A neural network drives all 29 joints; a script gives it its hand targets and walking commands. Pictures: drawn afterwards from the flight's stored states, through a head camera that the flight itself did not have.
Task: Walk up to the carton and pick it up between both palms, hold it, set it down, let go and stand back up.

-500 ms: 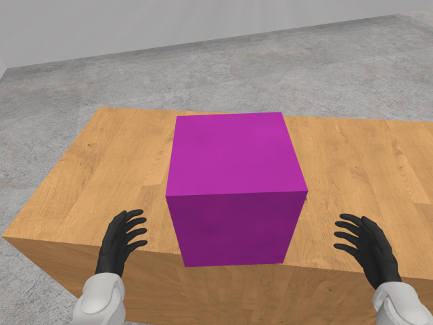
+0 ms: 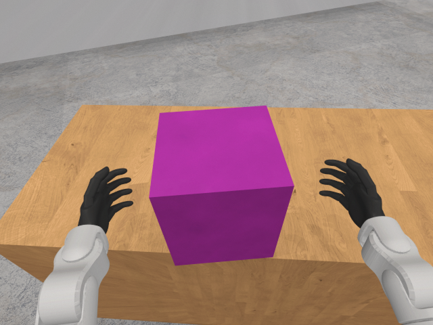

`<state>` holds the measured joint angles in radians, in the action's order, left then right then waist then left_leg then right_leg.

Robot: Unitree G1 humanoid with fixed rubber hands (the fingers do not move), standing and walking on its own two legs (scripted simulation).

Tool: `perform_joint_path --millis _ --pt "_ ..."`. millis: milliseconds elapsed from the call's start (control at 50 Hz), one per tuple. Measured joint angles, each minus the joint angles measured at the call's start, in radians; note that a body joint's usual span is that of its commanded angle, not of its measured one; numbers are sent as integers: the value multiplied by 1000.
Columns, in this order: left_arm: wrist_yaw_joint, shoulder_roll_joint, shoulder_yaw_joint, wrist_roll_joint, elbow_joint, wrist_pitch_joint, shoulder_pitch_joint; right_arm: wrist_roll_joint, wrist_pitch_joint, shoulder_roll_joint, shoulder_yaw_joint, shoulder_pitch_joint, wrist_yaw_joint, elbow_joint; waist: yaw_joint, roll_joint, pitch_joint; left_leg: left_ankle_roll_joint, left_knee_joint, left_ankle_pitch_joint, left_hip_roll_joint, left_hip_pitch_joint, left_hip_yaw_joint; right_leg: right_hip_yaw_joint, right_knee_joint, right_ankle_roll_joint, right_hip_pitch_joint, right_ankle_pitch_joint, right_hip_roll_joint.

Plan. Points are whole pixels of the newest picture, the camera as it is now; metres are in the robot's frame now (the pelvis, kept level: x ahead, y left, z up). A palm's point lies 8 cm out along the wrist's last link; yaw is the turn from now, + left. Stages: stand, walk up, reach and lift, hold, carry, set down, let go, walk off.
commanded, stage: reach and lift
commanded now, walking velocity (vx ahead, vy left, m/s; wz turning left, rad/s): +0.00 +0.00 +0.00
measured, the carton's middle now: (219, 188) +0.38 +0.04 +0.04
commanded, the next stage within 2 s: none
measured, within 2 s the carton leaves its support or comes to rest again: neither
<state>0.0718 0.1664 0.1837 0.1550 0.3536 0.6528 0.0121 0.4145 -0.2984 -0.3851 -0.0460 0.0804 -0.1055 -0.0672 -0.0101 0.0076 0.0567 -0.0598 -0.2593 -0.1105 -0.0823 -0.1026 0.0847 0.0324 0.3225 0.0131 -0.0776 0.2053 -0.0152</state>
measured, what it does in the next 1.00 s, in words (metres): stands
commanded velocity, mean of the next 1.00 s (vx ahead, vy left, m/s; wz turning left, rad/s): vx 0.00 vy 0.00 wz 0.00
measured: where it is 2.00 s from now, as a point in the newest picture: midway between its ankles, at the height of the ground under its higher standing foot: outside the picture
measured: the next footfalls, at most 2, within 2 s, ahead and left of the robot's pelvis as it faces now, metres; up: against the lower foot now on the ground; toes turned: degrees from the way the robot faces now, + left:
none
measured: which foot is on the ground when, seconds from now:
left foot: down 0.00-1.00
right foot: down 0.00-1.00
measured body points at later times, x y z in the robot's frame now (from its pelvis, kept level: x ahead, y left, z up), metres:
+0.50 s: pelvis -0.02 +0.00 +0.00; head -0.01 +0.00 +0.45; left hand +0.34 +0.24 +0.16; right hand +0.38 -0.20 +0.15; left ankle +0.02 +0.16 -0.75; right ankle -0.02 -0.11 -0.75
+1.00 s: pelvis -0.02 +0.00 +0.00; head +0.00 +0.01 +0.45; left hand +0.39 +0.25 +0.19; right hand +0.44 -0.18 +0.20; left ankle +0.02 +0.16 -0.75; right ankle -0.02 -0.11 -0.75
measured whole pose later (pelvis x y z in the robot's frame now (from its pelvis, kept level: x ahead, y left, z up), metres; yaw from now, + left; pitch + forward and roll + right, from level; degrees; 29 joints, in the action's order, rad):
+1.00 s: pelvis -0.02 +0.00 +0.00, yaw +1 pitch +4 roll -1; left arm 0.10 0.34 0.18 0.18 -0.32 0.75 0.79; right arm 0.53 -0.40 -0.47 -0.13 0.93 -0.05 0.71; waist -0.03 0.01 -0.04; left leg -0.06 -0.34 -0.10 -0.09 -0.31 0.03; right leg 0.01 0.35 0.01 -0.25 0.17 -0.03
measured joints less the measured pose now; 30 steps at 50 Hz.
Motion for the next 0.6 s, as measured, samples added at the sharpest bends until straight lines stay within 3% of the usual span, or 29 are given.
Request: perform_joint_path --millis 360,460,600 --pt "21 67 47 13 -212 140 336 71 -111 -48 -30 353 7 249 -3 6 -50 1 -36 5 -4 -76 -1 8 44 0 -85 -5 -5" --pt "31 89 37 22 -321 149 434 74 -126 -56 -24 457 25 379 -10 5 -61 2 -46 8 -4 -105 -9 4 50 1 -110 -10 -7" --pt "37 125 28 43 -400 150 536 98 -132 -69 -43 574 36 476 -14 7 -68 1 -55 11 -7 -139 -17 -1 52 2 -138 -16 -10"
